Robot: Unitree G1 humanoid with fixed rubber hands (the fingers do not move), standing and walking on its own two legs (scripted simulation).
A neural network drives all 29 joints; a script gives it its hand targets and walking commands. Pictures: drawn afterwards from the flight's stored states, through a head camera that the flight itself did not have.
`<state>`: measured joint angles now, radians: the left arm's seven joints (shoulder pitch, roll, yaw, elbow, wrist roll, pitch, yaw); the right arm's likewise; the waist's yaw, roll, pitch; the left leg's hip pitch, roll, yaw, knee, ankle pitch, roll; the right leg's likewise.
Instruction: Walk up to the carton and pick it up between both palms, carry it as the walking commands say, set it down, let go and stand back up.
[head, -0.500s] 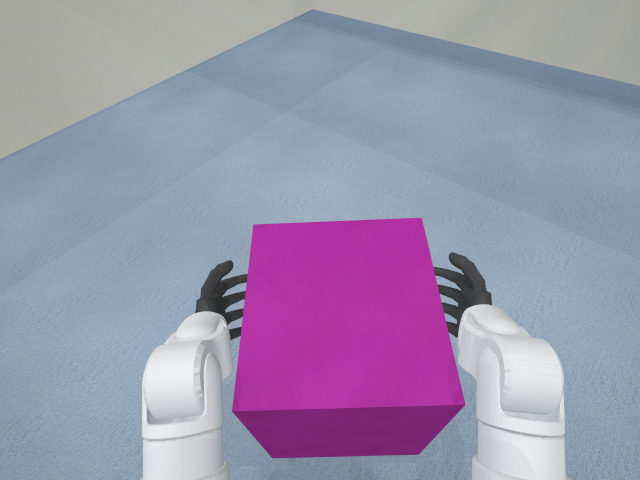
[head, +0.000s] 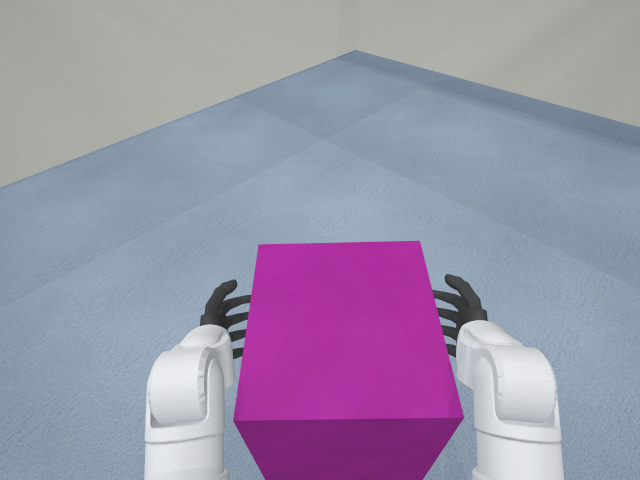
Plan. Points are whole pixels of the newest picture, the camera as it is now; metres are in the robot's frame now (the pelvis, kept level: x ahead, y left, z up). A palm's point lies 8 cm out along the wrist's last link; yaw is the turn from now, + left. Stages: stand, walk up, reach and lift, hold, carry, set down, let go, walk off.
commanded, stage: carry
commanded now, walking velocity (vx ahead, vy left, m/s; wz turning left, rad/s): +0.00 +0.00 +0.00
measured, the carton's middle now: (341, 368) +0.27 +0.00 +0.02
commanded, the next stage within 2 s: none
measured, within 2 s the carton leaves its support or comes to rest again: neither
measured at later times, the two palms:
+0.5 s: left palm (221, 353) +0.26 +0.13 +0.09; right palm (479, 345) +0.26 -0.16 +0.09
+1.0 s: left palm (229, 343) +0.28 +0.13 +0.08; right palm (475, 336) +0.27 -0.16 +0.08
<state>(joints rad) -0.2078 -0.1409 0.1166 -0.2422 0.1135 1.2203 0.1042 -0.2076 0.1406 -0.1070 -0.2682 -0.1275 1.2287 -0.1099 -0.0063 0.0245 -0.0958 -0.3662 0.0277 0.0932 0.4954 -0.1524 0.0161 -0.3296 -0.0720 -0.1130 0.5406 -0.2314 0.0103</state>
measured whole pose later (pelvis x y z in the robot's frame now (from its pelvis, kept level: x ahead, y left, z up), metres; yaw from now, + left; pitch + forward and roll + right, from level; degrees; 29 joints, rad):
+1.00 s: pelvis +0.00 -0.01 +0.00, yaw -1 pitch +3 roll +0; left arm -0.20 -0.14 0.13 -0.17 0.13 1.13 0.10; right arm -0.22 0.14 -0.11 -0.18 -0.13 1.14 -0.10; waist 0.00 0.01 -0.10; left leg -0.39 0.06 0.10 0.50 -0.15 0.00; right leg -0.36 -0.05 -0.11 0.54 -0.22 -0.01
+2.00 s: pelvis +0.01 -0.01 +0.00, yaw -1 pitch +3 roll +0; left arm -0.17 -0.13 0.12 -0.04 0.15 0.94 0.08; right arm -0.17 0.14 -0.10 -0.06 -0.15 0.94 -0.08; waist 0.00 0.00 -0.10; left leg -0.37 0.06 0.10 0.51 -0.18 -0.01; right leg -0.34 -0.06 -0.12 0.55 -0.25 0.00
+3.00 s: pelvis +0.02 -0.02 +0.00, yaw -1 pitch +3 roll +0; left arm -0.12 -0.13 0.09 -0.15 0.11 0.96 0.11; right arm -0.13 0.13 -0.08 -0.16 -0.11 0.95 -0.11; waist 0.00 0.00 -0.08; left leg -0.37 0.07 0.10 0.52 -0.19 -0.02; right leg -0.33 -0.05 -0.12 0.56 -0.27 -0.01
